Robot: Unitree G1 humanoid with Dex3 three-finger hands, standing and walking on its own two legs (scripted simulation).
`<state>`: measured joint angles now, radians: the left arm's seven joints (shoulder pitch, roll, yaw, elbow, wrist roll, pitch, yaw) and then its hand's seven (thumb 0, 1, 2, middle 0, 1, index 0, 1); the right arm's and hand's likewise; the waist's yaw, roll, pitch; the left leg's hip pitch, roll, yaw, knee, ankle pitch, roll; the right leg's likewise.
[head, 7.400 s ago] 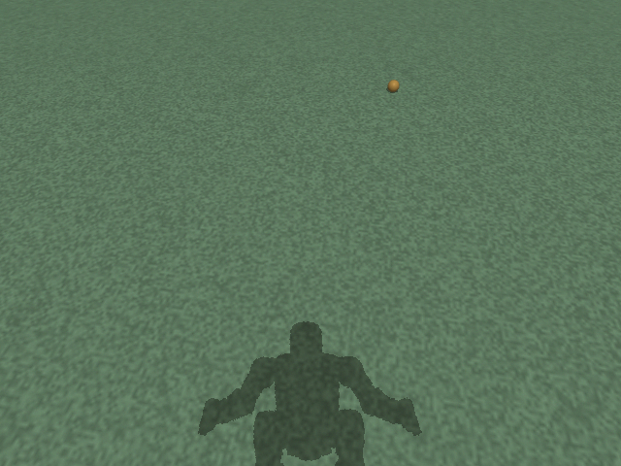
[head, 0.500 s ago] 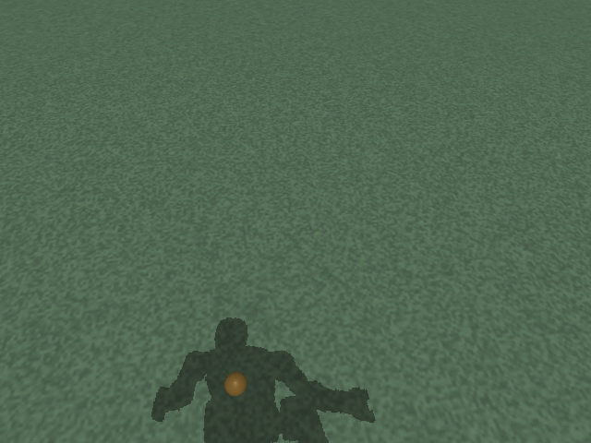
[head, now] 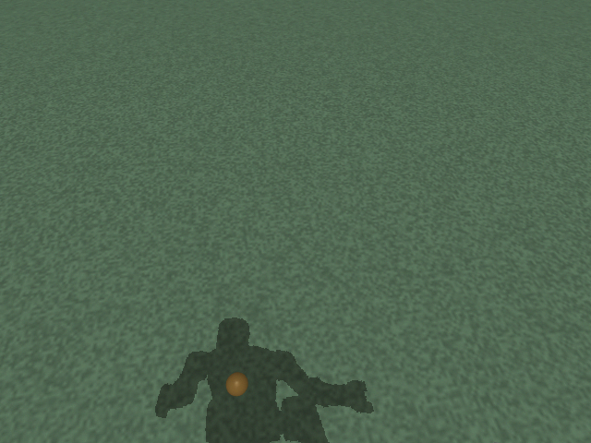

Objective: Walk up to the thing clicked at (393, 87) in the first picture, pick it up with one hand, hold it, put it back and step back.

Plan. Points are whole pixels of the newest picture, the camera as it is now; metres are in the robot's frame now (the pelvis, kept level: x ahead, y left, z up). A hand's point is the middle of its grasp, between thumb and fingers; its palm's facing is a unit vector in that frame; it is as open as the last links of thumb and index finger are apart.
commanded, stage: stand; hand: left
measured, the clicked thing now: (237, 384) +0.42 +0.19 -0.75
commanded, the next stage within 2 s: none
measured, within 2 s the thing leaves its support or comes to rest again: neither
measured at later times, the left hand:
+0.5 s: hand out of the picture +0.05 +0.26 -0.15, palm faces -0.02 -0.94 -0.35, open 7.4 cm
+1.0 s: hand out of the picture +0.05 +0.26 -0.16, palm faces -0.01 -0.94 -0.34, open 7.4 cm
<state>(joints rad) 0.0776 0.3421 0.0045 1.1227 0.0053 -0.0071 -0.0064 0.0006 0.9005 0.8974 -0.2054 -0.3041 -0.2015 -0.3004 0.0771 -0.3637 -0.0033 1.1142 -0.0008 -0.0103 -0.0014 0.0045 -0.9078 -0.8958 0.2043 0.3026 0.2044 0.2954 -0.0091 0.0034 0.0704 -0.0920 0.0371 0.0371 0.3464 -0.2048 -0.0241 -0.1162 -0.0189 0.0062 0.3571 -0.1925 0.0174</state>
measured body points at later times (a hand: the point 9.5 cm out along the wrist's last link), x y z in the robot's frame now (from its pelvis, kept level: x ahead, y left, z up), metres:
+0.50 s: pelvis -0.02 +0.00 +0.00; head -0.01 +0.00 +0.45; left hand +0.05 +0.31 -0.13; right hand +0.05 -0.30 -0.14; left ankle -0.01 +0.13 -0.75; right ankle +0.00 -0.13 -0.75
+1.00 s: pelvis -0.02 +0.00 +0.00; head -0.01 +0.00 +0.45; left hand +0.05 +0.31 -0.13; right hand +0.06 -0.30 -0.13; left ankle -0.01 +0.13 -0.75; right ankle +0.00 -0.13 -0.75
